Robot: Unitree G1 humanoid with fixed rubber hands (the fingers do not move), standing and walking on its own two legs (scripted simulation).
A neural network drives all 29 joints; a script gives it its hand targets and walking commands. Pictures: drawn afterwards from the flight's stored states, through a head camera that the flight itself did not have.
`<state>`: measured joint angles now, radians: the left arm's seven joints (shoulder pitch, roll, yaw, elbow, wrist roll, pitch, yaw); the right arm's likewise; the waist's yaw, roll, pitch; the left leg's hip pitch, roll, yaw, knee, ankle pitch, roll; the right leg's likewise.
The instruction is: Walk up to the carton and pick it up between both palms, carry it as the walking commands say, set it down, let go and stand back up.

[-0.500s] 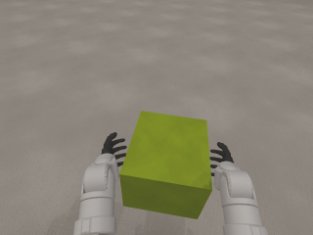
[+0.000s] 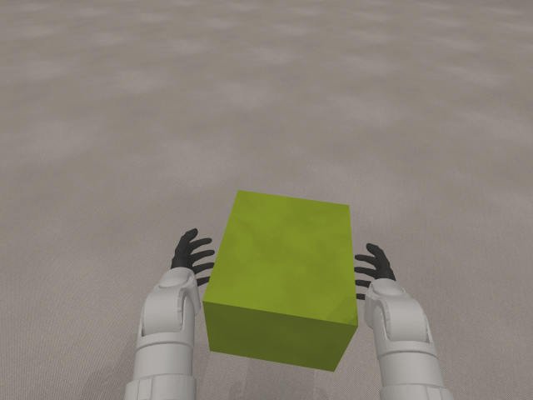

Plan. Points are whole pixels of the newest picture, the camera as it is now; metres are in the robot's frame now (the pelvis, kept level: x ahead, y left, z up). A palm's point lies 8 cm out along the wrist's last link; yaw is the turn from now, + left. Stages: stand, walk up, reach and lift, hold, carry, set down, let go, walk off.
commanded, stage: carry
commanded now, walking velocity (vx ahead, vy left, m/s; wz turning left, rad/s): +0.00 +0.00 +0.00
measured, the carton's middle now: (282, 274) +0.37 +0.00 -0.05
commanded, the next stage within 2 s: hold in 0.76 s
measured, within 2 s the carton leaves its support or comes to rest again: neither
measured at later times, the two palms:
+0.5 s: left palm (186, 274) +0.30 +0.16 +0.05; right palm (383, 287) +0.29 -0.15 +0.04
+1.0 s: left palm (185, 277) +0.29 +0.16 +0.06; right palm (385, 287) +0.29 -0.15 +0.05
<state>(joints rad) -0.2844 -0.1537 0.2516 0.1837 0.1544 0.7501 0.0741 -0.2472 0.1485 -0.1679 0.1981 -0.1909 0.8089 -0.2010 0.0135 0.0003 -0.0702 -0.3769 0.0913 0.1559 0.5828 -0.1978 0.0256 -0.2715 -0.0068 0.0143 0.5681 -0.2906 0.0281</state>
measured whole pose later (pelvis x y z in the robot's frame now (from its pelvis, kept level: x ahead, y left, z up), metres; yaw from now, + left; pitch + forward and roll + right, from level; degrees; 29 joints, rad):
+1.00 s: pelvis +0.01 +0.00 +0.01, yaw +0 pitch -1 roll +0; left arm -0.24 -0.15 0.22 0.16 0.15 0.74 0.05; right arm -0.22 0.14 -0.17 0.19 -0.20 0.79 -0.19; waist 0.01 0.00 -0.07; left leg -0.33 0.07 0.16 0.50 -0.16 0.02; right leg -0.23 -0.02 0.01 0.52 -0.27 0.03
